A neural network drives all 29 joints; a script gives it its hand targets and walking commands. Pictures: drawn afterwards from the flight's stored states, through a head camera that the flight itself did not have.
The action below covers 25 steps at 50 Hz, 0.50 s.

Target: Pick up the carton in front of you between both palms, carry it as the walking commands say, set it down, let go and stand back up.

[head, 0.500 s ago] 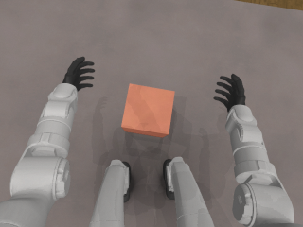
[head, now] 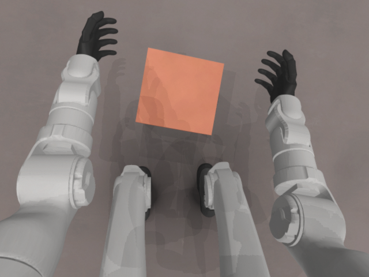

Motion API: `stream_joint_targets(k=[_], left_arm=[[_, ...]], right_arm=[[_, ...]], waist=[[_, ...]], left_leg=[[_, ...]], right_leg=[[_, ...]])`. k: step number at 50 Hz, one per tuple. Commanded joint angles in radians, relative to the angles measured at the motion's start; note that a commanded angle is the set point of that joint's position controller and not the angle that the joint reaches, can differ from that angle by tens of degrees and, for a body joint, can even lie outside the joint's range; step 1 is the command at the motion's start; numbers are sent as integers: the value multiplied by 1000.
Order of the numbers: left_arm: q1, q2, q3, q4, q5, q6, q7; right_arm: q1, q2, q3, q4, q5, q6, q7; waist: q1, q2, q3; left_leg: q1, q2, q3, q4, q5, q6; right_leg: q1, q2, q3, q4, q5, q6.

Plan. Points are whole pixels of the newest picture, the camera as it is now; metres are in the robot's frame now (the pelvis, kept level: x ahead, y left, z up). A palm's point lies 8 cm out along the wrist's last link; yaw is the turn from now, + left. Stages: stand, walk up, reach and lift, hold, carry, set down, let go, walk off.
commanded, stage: reach and lift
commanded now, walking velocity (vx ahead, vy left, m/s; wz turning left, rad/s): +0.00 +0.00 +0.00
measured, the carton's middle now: (177, 98) +0.46 -0.01 -0.43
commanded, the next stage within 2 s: none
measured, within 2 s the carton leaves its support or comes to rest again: leaves its support in 1.36 s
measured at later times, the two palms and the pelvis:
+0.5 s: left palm (116, 82) +0.49 +0.17 -0.35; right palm (243, 103) +0.44 -0.20 -0.34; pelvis -0.04 -0.01 -0.16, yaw +0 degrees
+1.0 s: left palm (124, 82) +0.50 +0.15 -0.36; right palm (239, 100) +0.45 -0.19 -0.35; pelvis -0.04 -0.01 -0.18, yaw -1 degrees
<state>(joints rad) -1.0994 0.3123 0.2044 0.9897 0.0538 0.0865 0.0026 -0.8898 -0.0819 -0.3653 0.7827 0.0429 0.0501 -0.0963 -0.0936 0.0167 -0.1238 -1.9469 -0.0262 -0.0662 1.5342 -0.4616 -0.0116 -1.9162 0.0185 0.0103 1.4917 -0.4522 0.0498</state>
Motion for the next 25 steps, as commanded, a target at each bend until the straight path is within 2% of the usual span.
stream_joint_targets(k=[1, 2, 3, 4, 5, 6, 7, 8, 9, 10, 11, 12, 13, 14, 15, 16, 17, 18, 19, 20, 21, 22, 23, 24, 25], left_arm=[[-245, 92, -58, -112, -69, -32, 7], [-232, 96, -57, -135, -66, -35, 9], [-249, 124, -60, -119, -87, -31, 18], [-253, 161, -72, -149, -89, -33, 28], [-275, 171, -82, -120, -113, -28, 33], [-260, 159, -89, -131, -144, -35, 34], [-295, 181, -109, -129, -149, -28, 33], [-316, 184, -124, -151, -165, -29, 30], [-312, 162, -136, -93, -177, -30, 32], [-327, 172, -126, -143, -190, -37, 32], [-334, 186, -132, -98, -185, -34, 29], [-394, 240, -113, -94, -168, -31, 32], [-377, 185, -152, -98, -205, -33, 34], [-369, 203, -138, 7, -194, -34, 36], [-383, 180, -153, -30, -201, -39, 39], [-413, 198, -144, -9, -195, -47, 41], [-436, 196, -168, -23, -224, -54, 43], [-438, 249, -153, 59, -188, -57, 47], [-458, 207, -187, -12, -221, -61, 50], [-491, 243, -181, 56, -224, -57, 51], [-508, 240, -193, 14, -229, -65, 54], [-534, 203, -251, 68, -268, -65, 52], [-545, 253, -222, 57, -258, -76, 58], [-498, 246, -205, 102, -247, -79, 64], [-521, 239, -225, 97, -257, -82, 60]], right_arm=[[-182, -84, 67, -102, 57, -31, -3], [-191, -139, 51, -122, 70, -26, -11], [-190, -139, 74, -108, 74, -29, -19], [-190, -193, 64, -104, 90, -24, -29], [-197, -166, 88, -100, 100, -28, -32], [-200, -200, 85, -114, 112, -28, -41], [-211, -216, 94, -75, 111, -16, -45], [-228, -176, 114, -107, 140, -17, -49], [-268, -177, 125, -83, 151, -21, -49], [-296, -206, 115, -90, 145, -21, -53], [-288, -174, 129, -70, 156, -21, -54], [-305, -218, 108, -39, 131, -18, -54], [-340, -192, 134, -69, 171, -21, -56], [-334, -204, 120, 6, 139, -21, -59], [-360, -218, 121, 7, 157, -25, -56], [-381, -242, 115, 35, 145, -39, -54], [-384, -160, 177, 12, 181, -42, -53], [-384, -229, 118, 122, 157, -34, -59], [-447, -219, 145, 37, 179, -45, -59], [-445, -259, 112, 133, 151, -49, -60], [-477, -248, 144, 94, 164, -55, -63], [-482, -228, 168, 130, 181, -60, -61], [-501, -271, 142, 144, 186, -62, -63], [-494, -271, 163, 169, 178, -66, -71], [-529, -248, 179, 141, 214, -71, -62]], waist=[[-30, 102, -953], [12, 157, -968], [-3, 121, -1015], [18, 154, -1024], [-5, 119, -1011], [-14, 136, -1026], [-25, 129, -1022], [3, 119, -1005], [-24, 103, -979], [13, 110, -990], [-21, 103, -957], [7, 81, -936], [30, 111, -962], [-36, 69, -876], [11, 93, -833], [-26, 71, -847], [0, 55, -867], [17, 110, -804], [2, 89, -833], [-21, 94, -795], [6, 71, -817], [-39, 78, -821], [10, 128, -803], [1, 89, -786], [18, 93, -765]], left_leg=[[576, -36, 40, 6, 426, -19], [561, -32, 65, 51, 428, -32], [624, -31, 51, 64, 404, -22], [612, -33, 68, 97, 362, -28], [586, -30, 53, 110, 350, -25], [531, -27, 81, 134, 309, -33], [524, -22, 79, 162, 269, -32], [510, -22, 70, 162, 245, -22], [472, -17, 68, 187, 238, -23], [458, -16, 80, 194, 221, -28], [419, -9, 76, 216, 198, -22], [391, -4, 69, 234, 188, -25], [439, 0, 67, 236, 159, -21], [331, 4, 72, 256, 93, -19], [308, 2, 70, 255, 106, -24], [287, 5, 70, 286, 92, -24], [325, 9, 61, 294, 105, -11], [285, 13, 72, 316, 71, -16], [310, 17, 51, 325, 105, -13], [268, 23, 46, 340, 86, -18], [289, 23, 55, 350, 101, -17], [318, 25, 48, 366, 82, -20], [309, 26, 58, 387, 90, -23], [289, 32, 55, 394, 123, -20], [252, 28, 51, 419, 108, -12]], right_leg=[[331, 63, -120, 38, 395, 33], [302, 58, -103, 71, 397, 31], [304, 62, -110, 88, 343, 36], [289, 51, -101, 108, 313, 39], [242, 57, -119, 136, 296, 35], [336, 48, -112, 151, 311, 35], [326, 44, -108, 173, 284, 37], [292, 43, -114, 186, 252, 37], [272, 51, -106, 202, 249, 25], [290, 35, -108, 223, 243, 37], [277, 34, -115, 239, 237, 35], [248, 31, -101, 259, 221, 35], [251, 20, -98, 271, 173, 32], [243, 27, -108, 289, 156, 29], [209, 14, -92, 299, 156, 36], [204, 26, -101, 324, 152, 29], [230, 18, -86, 327, 161, 33], [203, 17, -81, 345, 125, 35], [200, 5, -81, 368, 164, 34], [164, 0, -86, 392, 147, 30], [194, 6, -89, 398, 153, 29], [184, 1, -100, 399, 133, 33], [191, -7, -74, 418, 136, 28], [190, 10, -68, 427, 168, 28], [168, -2, -72, 447, 152, 33]])
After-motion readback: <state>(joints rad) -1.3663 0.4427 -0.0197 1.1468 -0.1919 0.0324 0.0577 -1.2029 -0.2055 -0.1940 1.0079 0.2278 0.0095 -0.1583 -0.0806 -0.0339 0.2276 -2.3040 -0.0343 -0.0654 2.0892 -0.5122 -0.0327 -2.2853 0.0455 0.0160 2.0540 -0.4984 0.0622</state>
